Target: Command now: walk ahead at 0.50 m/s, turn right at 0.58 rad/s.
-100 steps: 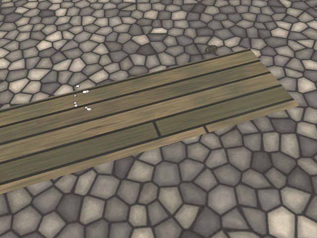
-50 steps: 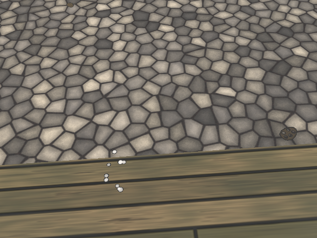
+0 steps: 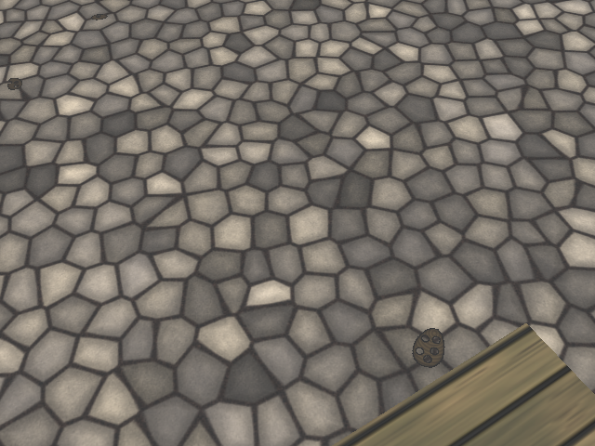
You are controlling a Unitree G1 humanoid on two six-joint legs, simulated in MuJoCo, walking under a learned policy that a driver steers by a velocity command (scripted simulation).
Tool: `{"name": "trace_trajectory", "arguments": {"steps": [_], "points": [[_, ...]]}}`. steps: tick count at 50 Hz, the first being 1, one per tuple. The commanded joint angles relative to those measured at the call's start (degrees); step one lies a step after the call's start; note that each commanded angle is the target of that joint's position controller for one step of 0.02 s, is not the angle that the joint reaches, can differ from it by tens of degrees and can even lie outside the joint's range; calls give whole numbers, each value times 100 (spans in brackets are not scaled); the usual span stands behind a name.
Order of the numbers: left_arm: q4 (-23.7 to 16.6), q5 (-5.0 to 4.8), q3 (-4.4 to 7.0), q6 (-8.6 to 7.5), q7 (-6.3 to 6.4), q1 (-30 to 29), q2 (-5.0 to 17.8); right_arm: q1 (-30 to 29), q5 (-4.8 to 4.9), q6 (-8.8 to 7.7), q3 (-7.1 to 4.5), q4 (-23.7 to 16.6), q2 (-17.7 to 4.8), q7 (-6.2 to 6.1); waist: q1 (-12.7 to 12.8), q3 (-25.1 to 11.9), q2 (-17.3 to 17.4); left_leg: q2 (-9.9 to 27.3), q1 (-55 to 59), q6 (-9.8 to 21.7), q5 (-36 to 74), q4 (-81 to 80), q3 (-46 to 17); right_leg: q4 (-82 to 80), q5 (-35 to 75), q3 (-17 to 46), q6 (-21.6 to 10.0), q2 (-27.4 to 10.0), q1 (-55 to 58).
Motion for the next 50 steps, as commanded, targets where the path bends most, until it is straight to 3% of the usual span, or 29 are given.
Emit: {"name": "trace_trajectory", "arguments": {"steps": [1, 4, 7, 10, 11, 12, 13, 14, 15, 16, 17, 18, 20, 21, 24, 28, 31, 32, 33, 34, 35, 36, 38, 40, 43, 50], "points": [[-450, -23, 266, -117, 136, -160, 1006, -100, -54, 32, -83, -350, -365, -21, -151, -359, -306, -50, -219, -230, 838, -989, 58, -992, 1434, 1344, -1042, -1363, 146], [-374, -38, 290, -36, 205, -6, 1053, -710, -44, 3, -12, -518, -228, 23, 61, -210, -523, -418, 294, -263, 1888, -2336, 162, -735, 1601, 1012, -700, -1017, -197], [-241, -74, 321, 86, 247, 282, 1069, -912, 12, -24, -49, -640, -341, 84, 156, -393, -673, -705, 721, -187, 2244, -2871, 98, -275, 1745, 1280, -456, -1057, -27], [-322, -65, 314, 177, 325, 117, 953, -615, 6, -50, -159, -594, -597, 112, -63, -558, -843, -711, 964, 15, 1786, -3217, -141, 476, 1706, 1852, -266, -1165, 455], [-407, -66, 301, 192, 340, -75, 893, -312, -19, -79, -190, -515, -639, 100, -255, -660, -865, -670, 1320, 122, 1960, -3461, -84, 847, 1672, 1903, -140, -1054, 467], [-503, -51, 245, 184, 332, -145, 710, 36, -104, -113, -230, -468, -762, 66, -428, -974, -705, -387, 2086, 309, 2650, -3691, -148, 1557, 1484, 1743, 80, -715, 306], [-649, 68, 122, 179, 328, 8, 358, 547, -203, -99, -274, -475, -1081, 10, -507, -1753, 221, 784, 3557, 666, 4507, -3353, -1128, 3131, -528, 1217, 365, -243, -474], [-640, -57, 74, 179, 292, 1268, 287, 665, -236, 21, -297, -391, -1221, 36, 47, -2565, 1846, 2140, 4886, 1824, 4804, -3449, -3220, 4536, -3463, 876, 643, 273, -1832], [-388, -94, 196, 248, 290, 1433, 939, 374, -65, 111, -229, -539, -821, 42, 6, -2413, 1167, 2036, 4483, 1814, 3246, -3627, -3382, 5206, -2969, 983, 815, -267, -2122], [-446, -110, 286, 348, 305, 745, 1199, 123, -30, 195, -124, -661, -462, 1, -196, -1704, 720, 1630, 3892, 1553, 2502, -3739, -2411, 5383, -2530, 719, 937, -428, -2352], [-479, -99, 308, 456, 350, 407, 1191, -125, -64, 291, -67, -667, -364, -22, -168, -1341, 377, 1319, 3263, 1387, 1927, -3901, -1849, 5275, -2200, 535, 1002, -592, -2302], [-569, -71, 324, 540, 379, 214, 1158, -328, -62, 355, -51, -650, -351, -42, -117, -955, 423, 1131, 2653, 1368, 1612, -4075, -1494, 5097, -2003, 462, 1028, -739, -2229], [-615, -57, 239, 606, 379, 234, 787, -386, -149, 381, -79, -547, -480, -64, -34, -677, 661, 748, 1827, 1376, 1641, -4417, -817, 4607, -1738, 195, 1009, -723, -1621], [-622, -36, 195, 590, 384, 251, 642, -363, -145, 374, -85, -493, -484, -66, -32, -724, 671, 732, 1835, 1461, 1908, -4443, -662, 4298, -1725, 131, 1003, -703, -1494], [-671, 51, 101, 531, 361, 48, 498, -372, -58, 380, -114, -378, -570, -64, -89, -1005, 559, 904, 2052, 1636, 2489, -4377, -455, 3312, -1479, 108, 945, -815, -1119], [-684, 42, 54, 528, 256, -222, 559, -328, 27, 486, -131, -233, -716, -20, -204, -978, 649, 927, 2022, 1601, 1698, -4424, -372, 2145, -1075, -67, 820, -785, -510], [-538, 87, 49, 508, 185, -68, 520, -337, 123, 540, -51, -82, -618, 19, 1, -822, 564, 728, 1711, 1278, 981, -4101, -238, 567, -244, -290, 570, -614, 393], [-580, 136, 56, 502, 189, -125, 622, -78, 131, 524, 19, 51, -441, 41, -10, -781, 417, 558, 1450, 908, 635, -3943, -139, 56, 147, -23, 400, -770, 810], [-682, 202, 105, 503, 238, -153, 1011, 72, -5, 484, 114, 27, -185, 87, -212, -913, -440, 130, 1120, 426, 55, -3153, 305, -222, 954, 1072, 88, -1688, 1161], [-714, 240, 74, 501, 234, -627, 1067, 245, -76, 460, 156, 19, 11, 77, -555, -752, -1414, -347, 1358, 88, -527, -3138, 665, -382, 313, 1560, -470, -2164, 182], [-807, 230, -8, 432, 188, -935, 706, 5, -128, 477, 113, 67, -290, 44, -389, -571, -1116, -313, 1817, -20, -149, -3149, 515, -469, -427, 1342, -434, -1856, -234], [-731, 262, -65, 367, 161, -945, 525, -111, -131, 477, 104, 80, -320, 47, -384, -524, -1059, -325, 1916, -31, 326, -3350, 497, -406, -822, 1062, -144, -1544, -214], [-631, 238, -50, 278, 141, -884, 604, -21, -138, 503, 82, 230, -455, 15, -339, -408, -998, -235, 2064, -49, 811, -3492, 421, -319, -780, 848, 149, -1305, -216], [-551, 218, -90, 260, 144, -673, 536, 35, -68, 492, 75, 352, -515, 38, -301, -291, -625, -186, 2081, 35, 806, -3572, 390, -211, -517, 731, 247, -1191, -194], [-485, 184, -79, 263, 162, -620, 564, 41, -63, 468, 96, 529, -430, 39, -272, -327, -337, -170, 2096, 42, 953, -3628, 381, -17, -51, 602, 235, -1103, 7], [-305, 152, -65, 272, 169, -629, 470, 82, -16, 493, 99, 912, -452, -41, -292, -485, -146, -121, 2323, 32, 1265, -3598, 380, 116, 762, 426, 245, -985, 224]]}}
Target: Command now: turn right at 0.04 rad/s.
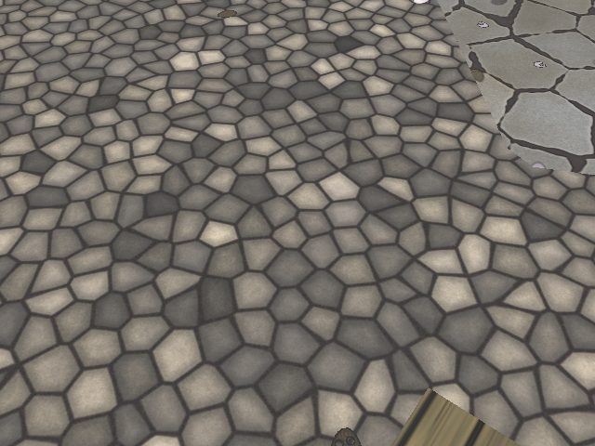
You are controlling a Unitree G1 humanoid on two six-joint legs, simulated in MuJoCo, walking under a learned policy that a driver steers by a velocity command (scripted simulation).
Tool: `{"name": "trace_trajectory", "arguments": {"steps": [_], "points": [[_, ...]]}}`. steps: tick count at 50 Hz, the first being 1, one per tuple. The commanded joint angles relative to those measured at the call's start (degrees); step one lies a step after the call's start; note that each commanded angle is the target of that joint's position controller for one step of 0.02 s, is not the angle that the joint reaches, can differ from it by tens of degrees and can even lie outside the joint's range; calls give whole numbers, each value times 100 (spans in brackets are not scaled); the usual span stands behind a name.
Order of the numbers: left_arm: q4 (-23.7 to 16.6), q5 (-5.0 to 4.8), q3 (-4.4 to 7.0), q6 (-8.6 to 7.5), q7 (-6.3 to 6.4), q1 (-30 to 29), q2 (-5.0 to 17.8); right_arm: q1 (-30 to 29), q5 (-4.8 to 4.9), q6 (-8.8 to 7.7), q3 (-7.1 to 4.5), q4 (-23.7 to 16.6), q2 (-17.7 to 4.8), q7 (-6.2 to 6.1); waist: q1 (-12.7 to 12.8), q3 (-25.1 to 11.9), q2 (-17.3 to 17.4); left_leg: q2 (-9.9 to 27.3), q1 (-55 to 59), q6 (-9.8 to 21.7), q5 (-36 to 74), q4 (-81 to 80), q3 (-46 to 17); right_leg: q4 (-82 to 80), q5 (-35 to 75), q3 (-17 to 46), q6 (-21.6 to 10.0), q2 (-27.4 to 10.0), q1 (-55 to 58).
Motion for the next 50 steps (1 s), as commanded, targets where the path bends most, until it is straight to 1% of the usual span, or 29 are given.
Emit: {"name": "trace_trajectory", "arguments": {"steps": [1, 6, 11, 23, 37, 50], "points": [[-248, -15, 223, -72, 22, -16, 720, -136, 20, -43, -122, -119, -636, -56, 48, -307, 16, 177, 309, 80, 849, -225, -241, -545, 1573, 499, -204, -482, -46], [-5, -30, 245, -80, 36, 44, 715, -154, 34, -3, -128, 109, -664, -114, 30, -305, -12, 182, 415, 96, 928, -211, -233, -568, 1783, 425, -177, -436, -9], [270, -42, 250, -90, 65, 111, 727, -175, 41, 31, -134, 305, -661, -163, 22, -244, -37, 168, 465, 106, 911, -236, -217, -625, 1759, 367, -144, -399, -19], [932, -65, 199, -109, 131, 231, 714, -121, 47, 72, -147, 648, -577, -233, 29, -86, -6, 112, 443, 107, 754, -332, -169, -763, 1389, 263, -92, -326, -71], [1535, -86, 120, -119, 149, 350, 610, 186, 52, 81, -137, 858, -435, -289, 60, 20, 21, 65, 372, 109, 656, -369, -137, -854, 1121, 178, -80, -268, -125], [1863, -101, 67, -116, 150, 488, 504, 519, 61, 82, -110, 943, -287, -319, 93, 91, 35, 36, 327, 120, 645, -359, -126, -878, 1060, 123, -73, -235, -164]]}}
Over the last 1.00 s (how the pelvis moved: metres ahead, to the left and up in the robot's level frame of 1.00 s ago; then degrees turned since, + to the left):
0.23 0.01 -0.01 -19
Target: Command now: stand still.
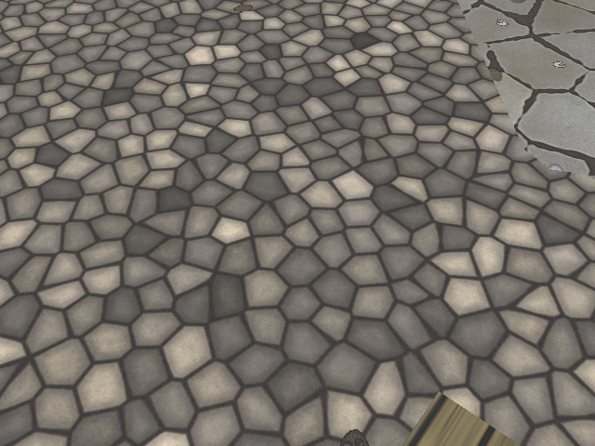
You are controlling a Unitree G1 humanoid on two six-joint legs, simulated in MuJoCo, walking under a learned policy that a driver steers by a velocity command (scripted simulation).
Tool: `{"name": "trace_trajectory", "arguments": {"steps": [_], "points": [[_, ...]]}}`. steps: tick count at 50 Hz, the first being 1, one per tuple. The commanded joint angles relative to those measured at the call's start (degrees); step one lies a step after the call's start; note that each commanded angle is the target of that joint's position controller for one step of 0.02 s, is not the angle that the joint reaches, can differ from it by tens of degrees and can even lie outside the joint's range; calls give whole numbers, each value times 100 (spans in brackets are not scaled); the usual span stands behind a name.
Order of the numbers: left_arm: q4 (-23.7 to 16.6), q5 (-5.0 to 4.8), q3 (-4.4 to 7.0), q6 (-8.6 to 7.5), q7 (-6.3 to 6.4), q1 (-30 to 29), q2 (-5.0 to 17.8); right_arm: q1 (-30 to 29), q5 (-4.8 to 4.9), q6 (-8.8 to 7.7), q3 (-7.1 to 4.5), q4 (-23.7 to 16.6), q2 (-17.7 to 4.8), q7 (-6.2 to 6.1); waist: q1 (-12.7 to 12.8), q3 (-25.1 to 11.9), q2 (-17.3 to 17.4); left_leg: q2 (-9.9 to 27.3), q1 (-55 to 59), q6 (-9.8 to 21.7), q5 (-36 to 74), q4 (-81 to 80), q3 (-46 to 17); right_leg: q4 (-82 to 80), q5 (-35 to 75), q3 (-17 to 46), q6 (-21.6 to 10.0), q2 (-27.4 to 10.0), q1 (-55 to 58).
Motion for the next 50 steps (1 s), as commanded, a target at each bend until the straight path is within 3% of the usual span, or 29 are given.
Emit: {"name": "trace_trajectory", "arguments": {"steps": [1, 29, 31, 33, 34, 35, 36, 38, 40, 42, 43, 44, 45, 46, 47, 49, 50], "points": [[-85, -3, 91, -36, 16, 218, 588, 224, 2, -31, -83, -109, -580, -23, 10, 51, -34, 17, 225, 111, 694, -282, -22, -532, 990, 213, -90, -252, -423], [138, -22, 51, -36, 33, 535, 391, 667, 23, -42, -69, -86, -361, -50, 40, 156, -18, -21, 167, 145, 692, -235, -30, -500, 940, 145, -65, -225, -495], [199, -60, 74, -12, 60, 668, 414, 790, 54, -27, -68, -17, -291, -64, 60, 85, -111, -253, 103, 188, -640, -15, 219, -554, -673, 111, -176, -128, -527], [102, -128, 166, -17, 87, 692, 662, 646, 85, -66, -98, -126, -330, -75, 140, 545, -352, -404, -595, 304, -2005, 482, 366, -811, -2675, 598, -492, -424, -904], [89, -154, 213, -65, 78, 846, 785, 480, 81, -138, -83, -230, -246, -49, 236, 753, -587, -425, -1038, 334, -1942, 889, 405, -1087, -3164, 1150, -704, -813, -874], [106, -186, 287, -131, 60, 1041, 974, 358, 88, -237, -51, -325, -97, 5, 326, 826, -960, -427, -1404, 354, -1512, 1517, 447, -1445, -3434, 1901, -996, -1340, -691], [96, -194, 341, -193, 53, 1090, 1069, 227, 106, -340, -42, -419, -73, 73, 370, 943, -1116, -198, -1658, 453, -1302, 2084, 191, -1686, -3349, 2534, -1279, -1806, -712], [-36, -148, 327, -322, 26, 875, 937, 132, 211, -503, -72, -584, -159, 190, 242, 1028, -1022, 132, -2208, 671, -1762, 2471, -201, -1700, -2712, 2779, -1372, -2080, -425], [-192, -249, 317, -364, -2, 476, 867, 335, 239, -631, -112, -577, -233, 256, -29, 846, -758, 123, -1485, 796, -1477, 1204, -54, -1394, -1813, 1952, -1000, -1694, -449], [-285, -253, 323, -306, -39, 249, 901, 1378, 160, -639, -226, -76, -248, 265, -437, 402, -447, -488, 709, 602, -141, 285, 520, -604, -1040, 962, -706, -970, -1432], [-364, -207, 266, -342, -55, 97, 741, 2080, 131, -616, -314, 96, -408, 262, -715, 154, 100, -109, 1576, 672, -262, -3, -158, 601, -259, 433, -472, -579, -1982], [-544, -150, 161, -426, -57, 41, 326, 2854, 159, -623, -469, 129, -1090, 242, -878, -163, 1739, 1332, 2297, 1290, -967, -1113, -2584, 2746, -621, -393, -63, 93, -2993], [-643, -217, 156, -535, -64, 20, 258, 2833, 49, -708, -372, 100, -1020, 298, -697, -188, 1720, 2037, 2136, 1843, -1611, -1700, -4356, 4095, -1490, 272, -119, 170, -3616], [-665, -319, 177, -614, -105, -22, 370, 2190, 47, -782, -267, -76, -733, 300, -381, 348, 940, 2070, 1831, 1790, -1711, -1641, -3997, 4743, -1117, 543, -281, -242, -4112], [-643, -319, 186, -671, -150, -50, 443, 1737, 56, -810, -199, -240, -529, 332, -238, 514, 543, 1766, 1616, 1572, -1438, -1619, -3180, 4795, -486, 511, -398, -504, -4178], [-616, -195, 312, -709, -164, -194, 676, 1386, 28, -768, -100, -386, -344, 397, -98, 535, 292, 1216, 1427, 1181, -43, -1709, -1924, 4171, 345, 305, -447, -778, -3922], [-603, -179, 328, -684, -204, -190, 626, 1514, 6, -726, -69, -361, -292, 386, -90, 461, 509, 1069, 1352, 1110, 698, -1684, -1505, 3940, 507, 203, -400, -821, -3674]]}}
Over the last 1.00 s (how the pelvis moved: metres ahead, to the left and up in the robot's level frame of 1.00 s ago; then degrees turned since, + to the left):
0.01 0.00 0.00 1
